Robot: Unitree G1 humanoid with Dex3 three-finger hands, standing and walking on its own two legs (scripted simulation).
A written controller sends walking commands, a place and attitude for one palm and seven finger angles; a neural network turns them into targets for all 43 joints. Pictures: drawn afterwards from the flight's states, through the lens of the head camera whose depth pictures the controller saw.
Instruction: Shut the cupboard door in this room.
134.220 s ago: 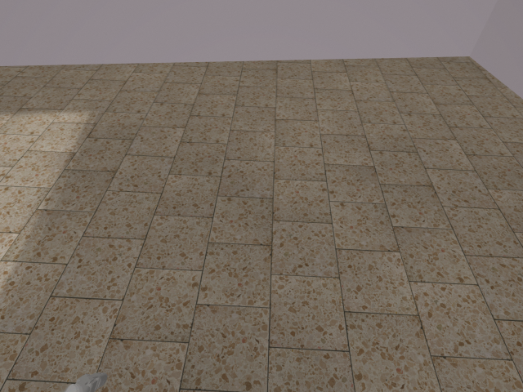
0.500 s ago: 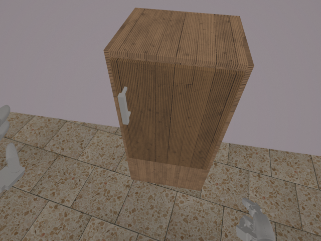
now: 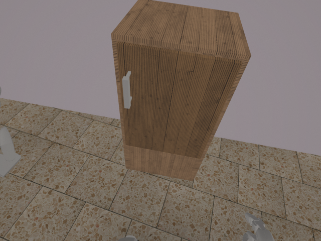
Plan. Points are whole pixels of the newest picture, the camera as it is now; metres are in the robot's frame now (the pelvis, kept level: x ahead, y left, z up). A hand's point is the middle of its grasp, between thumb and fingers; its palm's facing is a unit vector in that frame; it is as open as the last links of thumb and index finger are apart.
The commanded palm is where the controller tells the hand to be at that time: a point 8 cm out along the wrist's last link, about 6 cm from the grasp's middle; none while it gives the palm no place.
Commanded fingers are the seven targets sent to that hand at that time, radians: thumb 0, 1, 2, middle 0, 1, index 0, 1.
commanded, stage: step back with the hand held close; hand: left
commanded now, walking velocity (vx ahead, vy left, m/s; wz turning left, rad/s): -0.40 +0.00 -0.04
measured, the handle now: (128, 90) +0.64 +0.14 -0.01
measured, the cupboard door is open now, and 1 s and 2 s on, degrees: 0 0 0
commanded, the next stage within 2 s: stop stepping back and stand still in 0.26 s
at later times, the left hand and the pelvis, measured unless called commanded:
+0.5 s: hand out of the picture +0.11 +0.26 +0.20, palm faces +0.44 -0.80 -0.40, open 7.4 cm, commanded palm +0.08 +0.29 +0.19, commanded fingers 0.00 0.90 0.90 -0.20 -0.30 -0.20 -0.30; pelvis -0.07 +0.00 +0.00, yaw -3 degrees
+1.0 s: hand out of the picture +0.08 +0.28 +0.19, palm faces +0.34 -0.79 -0.51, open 7.4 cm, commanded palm +0.03 +0.31 +0.19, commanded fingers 0.00 0.90 0.90 -0.20 -0.30 -0.20 -0.30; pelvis -0.14 +0.02 +0.01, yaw -6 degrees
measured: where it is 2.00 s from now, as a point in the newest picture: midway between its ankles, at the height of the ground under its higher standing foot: outside the picture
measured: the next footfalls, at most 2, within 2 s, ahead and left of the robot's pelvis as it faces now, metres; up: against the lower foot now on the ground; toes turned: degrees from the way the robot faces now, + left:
right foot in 0.16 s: -0.12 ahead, -0.13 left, +0.00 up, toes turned +1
left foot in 0.56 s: +0.02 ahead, +0.11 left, +0.00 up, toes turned -1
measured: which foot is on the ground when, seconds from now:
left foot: down 0.00-0.40, up 0.42-0.54, down 0.56-0.98, up 1.00-1.00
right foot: up 0.00-0.14, down 0.16-0.64, up 0.66-0.94, down 0.96-1.00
